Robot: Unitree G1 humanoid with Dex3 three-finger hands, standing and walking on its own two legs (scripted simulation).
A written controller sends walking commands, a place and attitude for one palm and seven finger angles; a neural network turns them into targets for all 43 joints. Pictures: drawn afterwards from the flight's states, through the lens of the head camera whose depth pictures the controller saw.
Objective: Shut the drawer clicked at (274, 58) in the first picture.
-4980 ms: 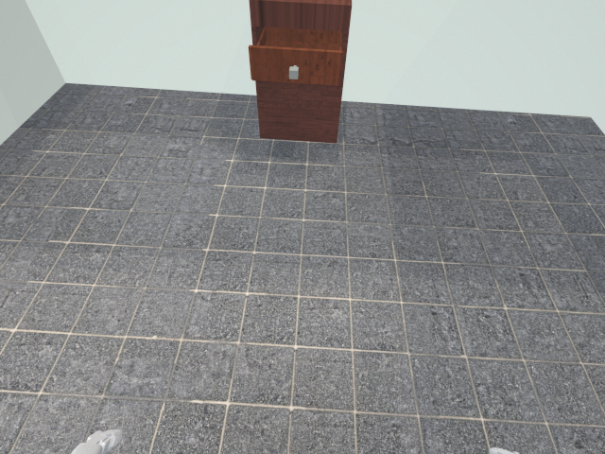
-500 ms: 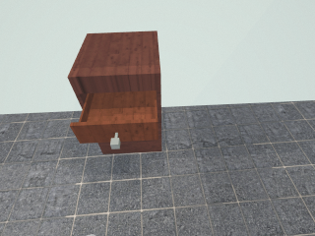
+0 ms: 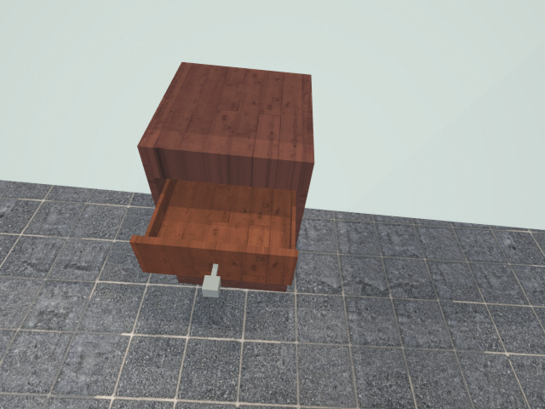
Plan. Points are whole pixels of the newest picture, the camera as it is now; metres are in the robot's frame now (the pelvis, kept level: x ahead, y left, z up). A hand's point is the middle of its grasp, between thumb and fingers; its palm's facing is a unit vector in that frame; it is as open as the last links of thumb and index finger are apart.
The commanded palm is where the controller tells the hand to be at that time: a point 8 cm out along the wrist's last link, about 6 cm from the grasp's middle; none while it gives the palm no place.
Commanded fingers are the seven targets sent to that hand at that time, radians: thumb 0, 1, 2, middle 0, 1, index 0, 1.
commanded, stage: come to a stop and stand still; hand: left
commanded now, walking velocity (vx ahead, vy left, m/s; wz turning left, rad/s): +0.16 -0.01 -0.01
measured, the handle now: (213, 279) +0.43 +0.17 -0.24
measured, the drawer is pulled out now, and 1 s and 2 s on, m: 0.21 0.21 0.21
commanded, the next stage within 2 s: look again from close up in 1.00 s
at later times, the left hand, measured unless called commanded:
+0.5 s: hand out of the picture +0.08 +0.15 -0.16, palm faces +0.04 -0.97 -0.25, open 7.3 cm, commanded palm none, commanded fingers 0.00 0.90 0.90 -0.20 -0.30 -0.20 -0.30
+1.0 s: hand out of the picture +0.02 +0.15 -0.16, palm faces +0.08 -0.98 -0.20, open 7.4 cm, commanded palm none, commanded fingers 0.00 0.90 0.90 -0.20 -0.30 -0.20 -0.30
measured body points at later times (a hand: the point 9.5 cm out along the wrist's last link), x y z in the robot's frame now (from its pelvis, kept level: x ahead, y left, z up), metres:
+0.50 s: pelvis +0.05 -0.03 +0.01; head +0.06 -0.06 +0.45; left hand +0.08 +0.20 -0.14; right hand +0.04 -0.24 -0.17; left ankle +0.04 +0.08 -0.73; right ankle +0.08 -0.13 -0.73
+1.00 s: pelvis +0.03 -0.03 +0.01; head +0.03 -0.04 +0.46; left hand +0.02 +0.20 -0.15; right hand +0.03 -0.24 -0.16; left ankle +0.04 +0.08 -0.73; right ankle +0.08 -0.13 -0.73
